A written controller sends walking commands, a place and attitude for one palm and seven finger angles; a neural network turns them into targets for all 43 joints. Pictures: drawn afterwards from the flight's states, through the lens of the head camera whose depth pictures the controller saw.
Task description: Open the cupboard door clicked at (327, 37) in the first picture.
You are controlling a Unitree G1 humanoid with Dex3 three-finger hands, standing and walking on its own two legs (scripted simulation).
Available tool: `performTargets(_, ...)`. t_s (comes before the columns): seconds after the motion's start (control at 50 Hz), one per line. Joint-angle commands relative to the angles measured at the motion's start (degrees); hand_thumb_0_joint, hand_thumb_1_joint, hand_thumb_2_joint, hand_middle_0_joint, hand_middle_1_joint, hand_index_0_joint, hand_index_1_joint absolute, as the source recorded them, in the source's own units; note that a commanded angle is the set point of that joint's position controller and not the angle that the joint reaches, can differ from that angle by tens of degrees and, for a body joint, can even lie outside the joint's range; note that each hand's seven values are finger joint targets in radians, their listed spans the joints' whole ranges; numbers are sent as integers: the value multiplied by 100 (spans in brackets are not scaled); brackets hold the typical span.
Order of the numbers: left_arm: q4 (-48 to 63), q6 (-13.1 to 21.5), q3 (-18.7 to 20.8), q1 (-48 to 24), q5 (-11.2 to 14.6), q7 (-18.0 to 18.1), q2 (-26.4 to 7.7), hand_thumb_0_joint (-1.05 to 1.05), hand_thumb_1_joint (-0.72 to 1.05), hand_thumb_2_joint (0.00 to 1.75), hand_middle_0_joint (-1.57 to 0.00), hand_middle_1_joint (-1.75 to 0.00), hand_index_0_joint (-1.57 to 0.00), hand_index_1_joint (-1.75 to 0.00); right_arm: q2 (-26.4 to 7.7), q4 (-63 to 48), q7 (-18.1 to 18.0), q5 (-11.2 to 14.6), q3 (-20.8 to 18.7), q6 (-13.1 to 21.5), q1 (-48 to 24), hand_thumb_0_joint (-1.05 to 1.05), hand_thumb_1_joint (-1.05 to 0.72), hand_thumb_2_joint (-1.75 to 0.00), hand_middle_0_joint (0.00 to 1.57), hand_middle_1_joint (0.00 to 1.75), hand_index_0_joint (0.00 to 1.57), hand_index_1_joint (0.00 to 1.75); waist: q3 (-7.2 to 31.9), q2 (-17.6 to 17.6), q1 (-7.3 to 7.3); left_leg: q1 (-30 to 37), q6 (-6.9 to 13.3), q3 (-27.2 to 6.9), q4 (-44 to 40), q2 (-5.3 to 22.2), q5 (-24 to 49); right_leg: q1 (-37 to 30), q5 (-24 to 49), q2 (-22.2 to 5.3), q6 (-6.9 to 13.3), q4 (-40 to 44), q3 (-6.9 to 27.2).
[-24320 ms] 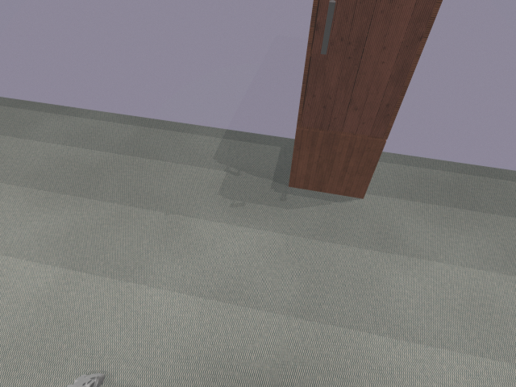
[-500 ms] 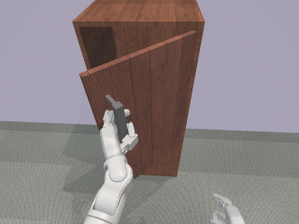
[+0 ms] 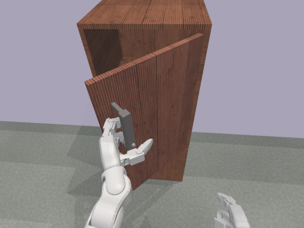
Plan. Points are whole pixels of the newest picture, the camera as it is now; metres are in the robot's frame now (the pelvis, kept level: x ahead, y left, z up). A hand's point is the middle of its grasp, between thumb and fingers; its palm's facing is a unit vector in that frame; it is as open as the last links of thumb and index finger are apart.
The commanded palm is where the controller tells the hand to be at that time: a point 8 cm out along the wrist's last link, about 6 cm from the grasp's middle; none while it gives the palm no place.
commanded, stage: open thumb and fingers to let go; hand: left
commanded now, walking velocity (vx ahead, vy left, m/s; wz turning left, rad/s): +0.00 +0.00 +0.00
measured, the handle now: (124, 131) +0.34 +0.10 +0.10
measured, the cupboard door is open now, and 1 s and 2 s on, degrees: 46 49 49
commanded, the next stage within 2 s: slide the hand sideways off the handle in 0.44 s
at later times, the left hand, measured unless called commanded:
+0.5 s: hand (136, 144) +0.30 +0.06 +0.10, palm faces +0.27 -0.96 -0.03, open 15.5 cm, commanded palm +0.25 +0.09 +0.10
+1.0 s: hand (137, 162) +0.25 +0.05 +0.11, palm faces -0.11 -0.99 +0.00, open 16.4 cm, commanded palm +0.22 +0.11 +0.10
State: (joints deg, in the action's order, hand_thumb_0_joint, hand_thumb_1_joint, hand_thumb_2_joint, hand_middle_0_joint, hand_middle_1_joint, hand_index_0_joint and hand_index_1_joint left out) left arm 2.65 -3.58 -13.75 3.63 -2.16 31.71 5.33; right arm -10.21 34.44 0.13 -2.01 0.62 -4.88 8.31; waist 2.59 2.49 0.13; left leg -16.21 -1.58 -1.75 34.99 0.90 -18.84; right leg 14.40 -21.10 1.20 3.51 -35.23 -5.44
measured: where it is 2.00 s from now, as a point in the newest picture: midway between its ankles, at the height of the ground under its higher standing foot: outside the picture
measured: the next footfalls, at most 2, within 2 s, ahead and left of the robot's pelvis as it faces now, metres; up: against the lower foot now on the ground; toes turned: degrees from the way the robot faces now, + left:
none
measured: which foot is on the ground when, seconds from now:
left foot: down 0.00-1.00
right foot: down 0.00-1.00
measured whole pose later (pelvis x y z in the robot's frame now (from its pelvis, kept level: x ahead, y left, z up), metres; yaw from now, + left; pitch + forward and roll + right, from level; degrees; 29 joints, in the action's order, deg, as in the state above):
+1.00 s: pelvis -0.03 +0.02 +0.00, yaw -2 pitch -1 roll +1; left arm 2.0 2.8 -14.4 4.2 1.9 8.7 -0.7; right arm -10.8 30.6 0.5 0.6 2.8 -0.2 12.2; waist 1.8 1.5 0.0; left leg -17.9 -0.1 0.8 37.4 0.2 -18.2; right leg 17.3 -20.0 0.3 2.2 -38.6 -2.9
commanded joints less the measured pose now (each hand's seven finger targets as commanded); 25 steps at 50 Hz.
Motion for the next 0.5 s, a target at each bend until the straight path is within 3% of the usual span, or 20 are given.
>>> performTargets(0.0,1354,418,-152,-1513,-159,45,608,0,-50,30,-30,-120,-30,-120,-398,-940,-36,-7,-109,267,-790,0,-90,-90,20,30,20,30,897,-707,-15,394,275,149,19,-170,1408,-97,2216,-356,-288,706,462)
performTargets(0.04,1244,375,-137,-1532,-167,105,636,0,-50,30,-30,-120,-30,-120,-399,-923,-26,-8,-107,292,-768,0,-90,-90,20,30,20,30,923,-772,-2,376,271,133,40,-157,1414,-32,2119,-323,-266,656,394)
performTargets(0.06,1132,338,-172,-1548,-181,116,665,0,-50,30,-29,-115,-29,-115,-402,-908,-21,-1,-103,279,-785,0,-90,-90,20,30,20,30,814,-766,-3,360,273,115,30,-148,1387,42,1981,-303,-251,677,370)
performTargets(0.16,1049,233,-282,-1580,-209,191,831,0,-50,30,-25,-90,-25,-90,-404,-918,22,10,-127,269,-774,0,-90,-90,20,30,20,30,1040,-607,68,371,244,89,10,-94,1540,56,1920,-211,-165,449,212)
performTargets(0.3,1123,111,-497,-1825,-249,294,1083,0,-50,30,-19,-55,-19,-55,-409,-906,103,24,-138,276,-807,0,-90,-90,20,30,20,30,1125,-451,43,334,203,44,21,-23,1563,204,1713,-138,-103,261,100)
performTargets(0.34,1014,71,-469,-1929,-240,331,1086,0,-50,30,-18,-45,-18,-45,-406,-875,116,28,-136,291,-824,0,-90,-90,20,30,20,30,1046,-591,36,283,199,33,30,-23,1442,256,1541,-132,-107,307,102)
performTargets(0.4,1023,50,-434,-2118,-247,390,1060,0,-50,30,-15,-30,-15,-30,-405,-849,128,24,-134,291,-895,0,-90,-90,20,30,20,30,1043,-449,63,261,187,13,17,-25,1332,317,1309,-123,-82,301,100)
performTargets(0.48,893,-7,-418,-2218,-238,460,1114,0,-50,30,-15,-30,-15,-30,-384,-817,155,21,-118,307,-941,0,-90,-90,20,30,20,30,1074,-487,78,229,180,21,22,-32,1193,374,1106,-123,-86,329,89)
